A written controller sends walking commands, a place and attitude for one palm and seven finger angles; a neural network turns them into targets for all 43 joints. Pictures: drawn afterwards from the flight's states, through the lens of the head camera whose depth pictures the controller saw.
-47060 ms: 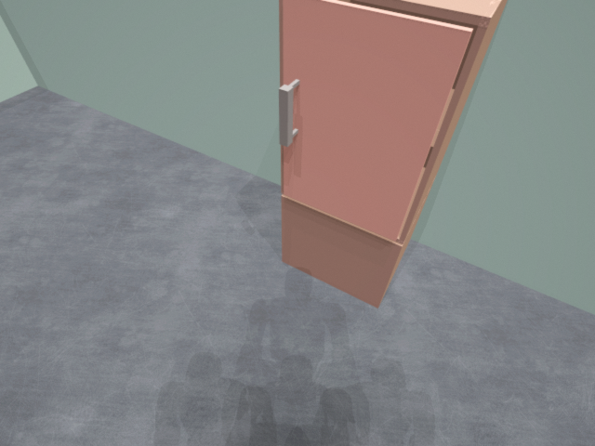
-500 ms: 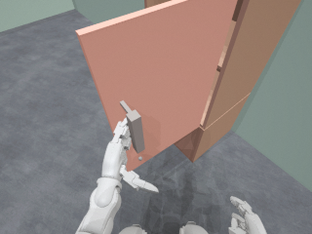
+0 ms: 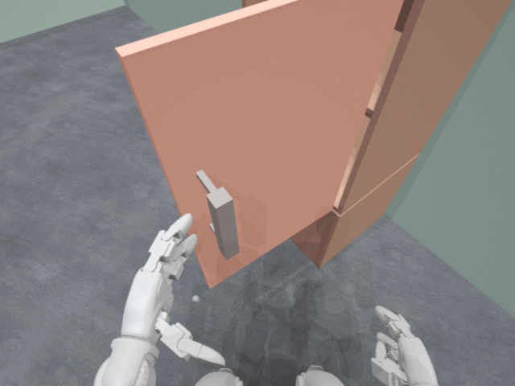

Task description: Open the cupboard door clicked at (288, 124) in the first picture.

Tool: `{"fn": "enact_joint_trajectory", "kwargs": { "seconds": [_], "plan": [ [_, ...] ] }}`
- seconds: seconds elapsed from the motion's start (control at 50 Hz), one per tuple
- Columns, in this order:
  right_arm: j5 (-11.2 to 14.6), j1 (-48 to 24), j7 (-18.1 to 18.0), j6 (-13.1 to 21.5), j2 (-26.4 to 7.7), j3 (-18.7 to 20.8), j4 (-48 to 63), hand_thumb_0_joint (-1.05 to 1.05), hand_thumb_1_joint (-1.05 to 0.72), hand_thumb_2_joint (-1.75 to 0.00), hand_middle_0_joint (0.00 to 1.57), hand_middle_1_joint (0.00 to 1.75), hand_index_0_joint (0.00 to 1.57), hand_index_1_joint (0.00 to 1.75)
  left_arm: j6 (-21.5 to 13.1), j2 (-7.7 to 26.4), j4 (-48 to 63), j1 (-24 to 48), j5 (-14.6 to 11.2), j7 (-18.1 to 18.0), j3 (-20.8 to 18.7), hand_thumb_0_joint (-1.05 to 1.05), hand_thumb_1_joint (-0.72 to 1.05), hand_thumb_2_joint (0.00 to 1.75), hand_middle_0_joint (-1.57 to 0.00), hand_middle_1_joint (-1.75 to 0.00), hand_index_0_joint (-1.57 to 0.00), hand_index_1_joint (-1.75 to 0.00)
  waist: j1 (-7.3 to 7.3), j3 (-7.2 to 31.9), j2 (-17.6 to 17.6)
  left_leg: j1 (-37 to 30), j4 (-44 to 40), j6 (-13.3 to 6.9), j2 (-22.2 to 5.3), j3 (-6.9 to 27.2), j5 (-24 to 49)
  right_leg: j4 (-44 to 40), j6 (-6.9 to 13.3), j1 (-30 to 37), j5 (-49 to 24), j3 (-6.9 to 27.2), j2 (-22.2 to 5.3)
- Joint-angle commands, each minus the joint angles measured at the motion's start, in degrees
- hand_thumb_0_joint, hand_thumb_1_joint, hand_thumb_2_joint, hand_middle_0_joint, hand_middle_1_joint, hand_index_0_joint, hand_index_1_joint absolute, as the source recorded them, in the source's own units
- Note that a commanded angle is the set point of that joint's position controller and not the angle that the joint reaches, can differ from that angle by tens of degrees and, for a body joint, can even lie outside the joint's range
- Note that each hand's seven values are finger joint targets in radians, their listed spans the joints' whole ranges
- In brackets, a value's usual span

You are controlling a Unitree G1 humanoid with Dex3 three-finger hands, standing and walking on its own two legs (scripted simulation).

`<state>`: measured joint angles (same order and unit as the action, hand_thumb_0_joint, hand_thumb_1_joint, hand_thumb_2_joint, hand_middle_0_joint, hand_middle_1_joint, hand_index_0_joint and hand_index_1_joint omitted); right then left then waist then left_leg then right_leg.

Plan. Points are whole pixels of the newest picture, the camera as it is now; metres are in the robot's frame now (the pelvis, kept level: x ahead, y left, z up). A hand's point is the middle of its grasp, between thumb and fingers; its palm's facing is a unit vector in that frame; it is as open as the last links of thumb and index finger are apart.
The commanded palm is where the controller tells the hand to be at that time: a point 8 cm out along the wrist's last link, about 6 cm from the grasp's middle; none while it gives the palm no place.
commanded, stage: slide the hand sideways off the handle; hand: left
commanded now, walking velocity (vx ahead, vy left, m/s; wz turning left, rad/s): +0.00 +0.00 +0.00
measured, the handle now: (217, 216) +0.36 +0.09 +0.06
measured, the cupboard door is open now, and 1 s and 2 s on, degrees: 86 86 86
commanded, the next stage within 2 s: draw the hand back to the body in 0.32 s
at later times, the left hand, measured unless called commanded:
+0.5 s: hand (165, 319) +0.20 +0.14 +0.06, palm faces -0.06 -1.00 -0.04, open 16.3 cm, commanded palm +0.18 +0.20 +0.08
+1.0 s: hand (93, 311) +0.19 +0.19 +0.13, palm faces +0.08 -0.97 -0.22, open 15.9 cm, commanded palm +0.16 +0.25 +0.15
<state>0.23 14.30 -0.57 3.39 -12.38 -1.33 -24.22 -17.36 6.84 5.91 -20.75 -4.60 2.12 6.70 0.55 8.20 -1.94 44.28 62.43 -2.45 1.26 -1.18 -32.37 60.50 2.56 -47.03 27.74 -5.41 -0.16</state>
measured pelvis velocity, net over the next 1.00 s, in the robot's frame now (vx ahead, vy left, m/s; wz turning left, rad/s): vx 0.00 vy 0.00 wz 0.00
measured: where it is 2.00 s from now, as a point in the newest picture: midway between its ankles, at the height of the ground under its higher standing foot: outside the picture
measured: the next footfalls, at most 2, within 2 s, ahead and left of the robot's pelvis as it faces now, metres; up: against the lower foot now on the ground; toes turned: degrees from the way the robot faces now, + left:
none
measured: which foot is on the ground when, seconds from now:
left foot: down 0.00-1.00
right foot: down 0.00-1.00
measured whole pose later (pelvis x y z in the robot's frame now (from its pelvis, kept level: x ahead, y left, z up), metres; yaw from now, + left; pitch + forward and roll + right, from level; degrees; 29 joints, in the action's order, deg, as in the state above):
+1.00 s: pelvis +0.00 +0.00 +0.03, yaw +0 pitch +6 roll -2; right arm 2.2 16.0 -5.1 7.7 -13.4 -2.0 -26.5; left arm -7.4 17.3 19.3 -31.9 -10.1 5.9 -8.5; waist 1.6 7.7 -3.0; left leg 29.8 51.8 -2.1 0.4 0.0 -28.4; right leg 48.4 2.7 -31.6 23.3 -6.1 1.3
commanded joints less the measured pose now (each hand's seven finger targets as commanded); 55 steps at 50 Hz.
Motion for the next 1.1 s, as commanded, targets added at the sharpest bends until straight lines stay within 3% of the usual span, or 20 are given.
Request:
{"fn": "enact_joint_trajectory", "kwargs": {
  "seconds": [0.0,0.14,0.22,0.26,0.32,0.36,0.4,0.42,0.46,0.58,0.66,0.68,0.8,0.9,0.92,0.94,0.96,1.0,1.02,1.08],
  "plan": [
    [0.42,-1.59,-0.97,3.27,-6.28,2.76,9.14,0.00,-0.90,-0.90,0.20,0.30,0.20,0.30,-4.84,3.71,15.58,0.09,-2.52,1.30,-4.39,0.00,-0.50,0.30,-0.15,-0.30,-0.15,-0.30,-0.75,12.50,2.04,-3.08,-8.93,1.91,0.08,3.66,20.09,-7.39,-0.40,14.34,-19.75,3.49,0.39],
    [0.59,-1.74,-1.41,4.39,-6.82,3.11,9.14,0.00,-0.90,-0.90,0.20,0.30,0.20,0.30,-6.14,5.42,15.70,-4.61,-4.63,5.13,-6.48,0.00,-0.50,0.30,-0.15,-0.30,-0.15,-0.30,-1.14,11.00,2.30,-0.85,-7.52,1.73,0.25,3.60,18.45,-7.35,-0.65,13.25,-18.44,4.06,0.43],
    [0.78,-2.19,-1.95,4.42,-6.97,3.40,8.98,0.00,-0.90,-0.90,0.20,0.30,0.20,0.30,-5.98,9.12,15.42,-7.14,-6.43,6.55,-11.50,0.00,-0.50,0.30,-0.15,-0.30,-0.15,-0.30,-0.39,11.66,3.12,1.43,-6.64,1.64,0.43,3.33,16.66,-8.08,-0.84,14.67,-16.76,5.50,0.33],
    [1.02,-2.28,-2.15,4.57,-6.88,3.40,8.91,0.00,-0.90,-0.90,0.20,0.30,0.20,0.30,-6.37,9.21,15.97,-7.16,-7.20,7.33,-12.17,0.00,-0.50,0.30,-0.15,-0.30,-0.15,-0.30,-0.66,11.04,1.87,1.62,-6.31,1.71,0.51,3.05,15.94,-8.50,-0.97,14.25,-16.09,6.08,0.13],
    [0.97,-2.60,-2.48,5.36,-7.34,3.12,8.72,0.00,-0.90,-0.90,0.20,0.30,0.20,0.30,-7.03,8.52,17.15,-2.91,-8.01,8.20,-10.62,0.00,-0.50,0.30,-0.15,-0.30,-0.15,-0.30,-2.11,9.87,1.87,2.25,-5.45,1.51,0.32,3.45,14.03,-8.95,-1.02,11.84,-12.20,6.28,0.23],
    [0.94,-2.39,-2.51,6.00,-7.51,3.05,8.53,0.00,-0.90,-0.90,0.20,0.30,0.20,0.30,-7.29,7.97,16.80,-1.97,-7.98,8.47,-9.64,0.00,-0.50,0.30,-0.15,-0.30,-0.15,-0.30,-2.24,9.76,0.91,2.16,-5.47,1.56,0.37,3.66,12.87,-8.82,-0.95,10.65,-10.18,6.03,0.16],
    [1.01,-2.10,-2.56,6.32,-7.62,3.09,8.66,0.00,-0.90,-0.90,0.20,0.30,0.20,0.30,-6.81,8.30,16.35,-2.76,-8.05,8.62,-9.76,0.00,-0.50,0.30,-0.15,-0.30,-0.15,-0.30,-1.99,10.18,1.07,1.95,-5.63,1.52,0.36,3.70,12.68,-9.09,-0.96,10.66,-9.57,6.09,0.20],
    [1.00,-2.02,-2.63,6.21,-7.77,3.24,8.83,0.00,-0.90,-0.90,0.20,0.30,0.20,0.30,-6.60,10.86,18.16,-2.93,-8.16,8.38,-12.04,0.00,-0.50,0.30,-0.15,-0.30,-0.15,-0.30,-1.13,12.53,0.84,1.62,-5.92,1.43,0.35,3.63,13.55,-9.25,-0.84,12.83,-9.93,6.50,0.18],
    [1.39,-1.88,-2.76,5.77,-7.50,3.22,9.58,0.00,-0.90,-0.90,0.20,0.30,0.20,0.30,-5.23,12.67,20.67,-4.73,-7.99,7.89,-14.00,0.00,-0.50,0.30,-0.15,-0.30,-0.15,-0.30,-0.24,13.89,-0.99,-1.28,-7.88,1.45,0.41,3.25,15.30,-9.97,-0.84,15.18,-12.34,5.95,0.27],
    [2.19,-2.56,-3.07,5.02,-6.80,2.64,9.67,0.00,-0.90,-0.90,0.20,0.30,0.20,0.30,-0.75,11.48,19.93,-9.31,-10.05,7.66,-15.88,0.00,-0.50,0.30,-0.15,-0.30,-0.15,-0.30,-0.29,8.90,1.88,-3.32,-11.58,1.49,0.20,3.42,15.65,-13.67,-1.43,18.23,-13.84,4.97,0.48],
    [2.34,-2.95,-3.29,5.58,-7.34,2.28,9.67,0.00,-0.90,-0.90,0.20,0.30,0.20,0.30,-0.23,11.95,21.08,-9.49,-10.82,9.45,-15.99,0.00,-0.50,0.30,-0.15,-0.30,-0.15,-0.30,-0.86,5.71,1.06,-4.95,-13.33,1.45,0.00,3.56,14.71,-15.73,-1.42,17.97,-11.81,4.79,0.47],
    [2.44,-2.84,-3.30,5.97,-7.47,2.17,9.54,0.00,-0.90,-0.90,0.20,0.30,0.20,0.30,-0.41,11.93,22.06,-8.75,-11.12,9.86,-15.74,0.00,-0.50,0.30,-0.15,-0.30,-0.15,-0.30,-0.95,5.28,-0.52,-6.24,-14.04,1.50,-0.11,3.87,14.96,-15.77,-1.21,17.53,-11.75,4.06,0.68],
    [2.68,-2.58,-3.74,7.93,-7.62,1.99,8.59,0.00,-0.90,-0.90,0.20,0.30,0.20,0.30,0.28,14.90,24.16,-8.37,-12.31,10.71,-19.45,0.00,-0.50,0.30,-0.15,-0.30,-0.15,-0.30,-0.31,5.87,0.25,-9.76,-16.29,1.55,-0.42,4.39,16.21,-17.37,-1.17,20.01,-12.60,3.30,0.83],
    [3.05,-3.64,-4.07,8.90,-7.57,1.62,7.43,0.00,-0.90,-0.90,0.20,0.30,0.20,0.30,2.89,15.97,24.21,-7.90,-13.46,11.61,-21.84,0.00,-0.32,0.37,-0.16,-0.30,-0.16,-0.30,0.16,3.89,-0.83,-12.30,-18.44,1.61,-0.60,4.52,17.35,-19.56,-1.18,21.94,-14.08,2.97,0.87],
    [2.02,-3.20,-5.51,7.61,-7.19,2.48,7.45,0.00,-0.90,-0.90,0.20,0.30,0.20,0.30,6.00,25.55,27.24,-8.45,-4.17,2.27,-25.31,0.00,-0.29,0.39,-0.16,-0.30,-0.16,-0.30,3.36,5.68,-1.31,-12.63,-21.14,1.29,-1.57,3.56,17.50,-22.08,-0.14,25.36,-12.99,6.62,-0.85],
    [1.49,-4.03,-5.81,7.27,-5.92,1.50,7.93,0.00,-0.90,-0.90,0.20,0.30,0.20,0.30,8.02,18.19,28.99,-9.90,-3.20,-1.52,-20.21,0.00,-0.26,0.40,-0.16,-0.30,-0.16,-0.30,1.60,1.04,-2.00,-13.18,-22.56,1.42,-1.07,3.26,16.87,-23.72,-0.53,24.56,-12.46,6.18,-1.20],
    [1.51,-3.22,-5.71,6.69,-5.82,1.35,6.75,0.00,-0.90,-0.90,0.20,0.30,0.20,0.30,9.58,16.41,27.15,-11.23,-1.67,-4.15,-18.67,0.00,-0.22,0.42,-0.16,-0.30,-0.16,-0.30,1.28,-0.90,-2.88,-14.28,-23.52,1.47,-1.53,3.35,16.89,-24.15,-0.66,24.82,-12.06,5.17,-1.25],
    [1.30,-3.60,-5.62,6.08,-6.25,1.21,6.25,0.00,-0.90,-0.90,0.20,0.30,0.20,0.30,10.87,17.38,29.96,-11.28,-0.14,-7.04,-18.83,0.00,-0.15,0.45,-0.16,-0.30,-0.16,-0.30,1.48,0.70,-3.50,-17.91,-25.06,1.34,-1.79,3.79,20.21,-24.88,-0.67,27.03,-14.81,4.41,-1.08],
    [1.16,-4.17,-5.75,6.04,-6.25,1.22,5.56,0.00,-0.90,-0.90,0.20,0.30,0.20,0.30,11.33,18.14,29.25,-11.54,0.38,-8.07,-19.71,0.00,-0.12,0.47,-0.16,-0.30,-0.16,-0.30,1.59,0.60,-0.91,-18.88,-25.75,1.16,-1.89,3.81,21.60,-25.85,-0.73,28.36,-16.19,4.17,-0.94],
    [0.89,-4.94,-5.84,6.20,-6.57,1.01,4.60,0.00,-0.90,-0.90,0.20,0.30,0.20,0.30,11.70,18.35,29.88,-9.02,1.45,-9.55,-19.60,0.00,-0.01,0.51,-0.17,-0.30,-0.17,-0.30,1.22,-1.13,-1.08,-22.30,-28.76,1.25,-2.16,3.65,22.06,-27.92,-1.08,30.06,-16.40,3.89,-1.01]
  ]
}}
